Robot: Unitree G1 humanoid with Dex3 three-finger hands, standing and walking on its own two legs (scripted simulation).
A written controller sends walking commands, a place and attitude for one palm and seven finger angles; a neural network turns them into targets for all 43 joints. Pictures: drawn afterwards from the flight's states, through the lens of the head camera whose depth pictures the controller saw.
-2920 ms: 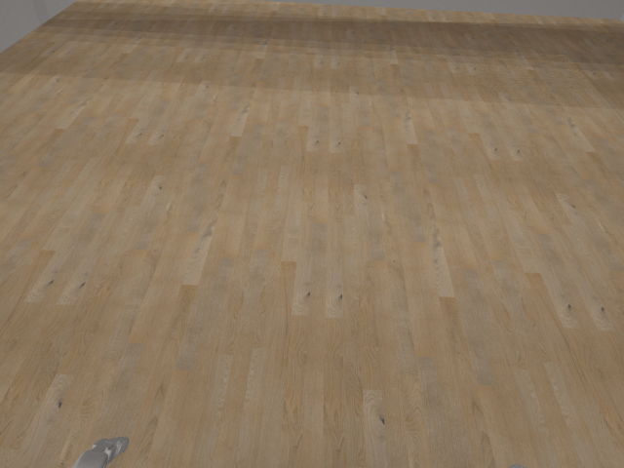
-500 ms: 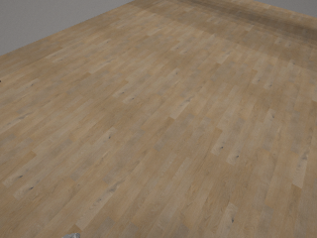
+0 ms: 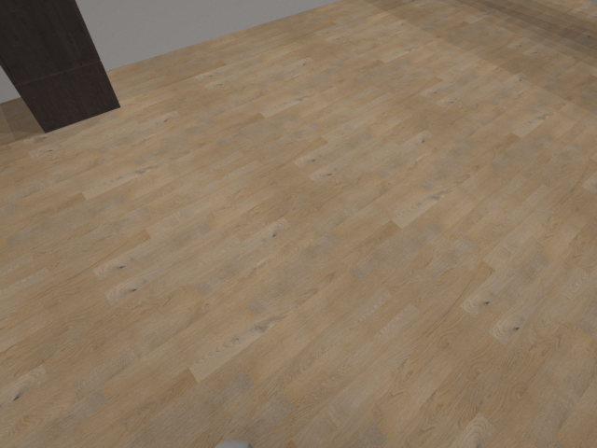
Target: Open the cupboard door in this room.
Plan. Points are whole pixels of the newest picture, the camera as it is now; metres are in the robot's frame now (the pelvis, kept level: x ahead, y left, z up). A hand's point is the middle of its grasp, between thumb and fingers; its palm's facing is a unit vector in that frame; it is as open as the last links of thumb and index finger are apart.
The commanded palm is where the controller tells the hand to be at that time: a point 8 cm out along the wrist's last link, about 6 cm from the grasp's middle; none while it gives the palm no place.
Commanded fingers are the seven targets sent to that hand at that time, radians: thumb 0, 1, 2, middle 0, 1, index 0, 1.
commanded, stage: stand and wait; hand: left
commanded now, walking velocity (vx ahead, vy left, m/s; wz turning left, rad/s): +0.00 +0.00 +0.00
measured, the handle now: out of the picture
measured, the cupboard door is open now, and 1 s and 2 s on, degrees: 0 0 0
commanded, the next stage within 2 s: turn or walk to find it in 0.20 s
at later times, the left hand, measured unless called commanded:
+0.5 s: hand out of the picture +0.04 +0.22 -0.16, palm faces +0.07 -0.97 -0.24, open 7.3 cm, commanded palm none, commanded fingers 0.00 0.90 0.90 -0.20 -0.30 -0.20 -0.30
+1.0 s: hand out of the picture -0.06 +0.16 -0.17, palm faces +0.08 -0.99 -0.15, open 7.3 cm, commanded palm none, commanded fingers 0.00 0.90 0.90 -0.20 -0.30 -0.20 -0.30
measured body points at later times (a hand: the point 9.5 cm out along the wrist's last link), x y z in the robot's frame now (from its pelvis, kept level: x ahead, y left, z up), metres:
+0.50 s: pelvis -0.02 +0.03 +0.00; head -0.01 +0.02 +0.45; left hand +0.03 +0.27 -0.14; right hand +0.04 -0.21 -0.16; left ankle -0.01 +0.13 -0.73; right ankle -0.02 -0.09 -0.74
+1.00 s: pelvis -0.04 +0.01 +0.01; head -0.03 +0.01 +0.46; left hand -0.06 +0.22 -0.15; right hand -0.07 -0.19 -0.15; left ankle -0.01 +0.14 -0.73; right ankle -0.02 -0.09 -0.73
